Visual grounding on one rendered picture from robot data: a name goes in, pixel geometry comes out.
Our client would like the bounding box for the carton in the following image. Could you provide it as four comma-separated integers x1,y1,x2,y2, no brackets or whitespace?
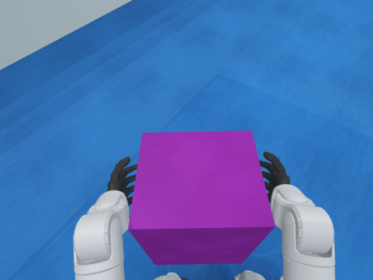
128,131,275,265

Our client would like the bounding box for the robot right forearm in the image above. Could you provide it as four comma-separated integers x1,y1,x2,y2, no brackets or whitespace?
270,184,335,280

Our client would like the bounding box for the robot left forearm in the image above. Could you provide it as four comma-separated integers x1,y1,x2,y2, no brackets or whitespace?
73,190,129,280

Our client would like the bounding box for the right robot hand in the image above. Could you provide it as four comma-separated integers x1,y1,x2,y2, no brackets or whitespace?
259,152,290,202

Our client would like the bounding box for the left robot hand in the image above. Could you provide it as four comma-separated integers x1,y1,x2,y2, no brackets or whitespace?
107,157,138,206

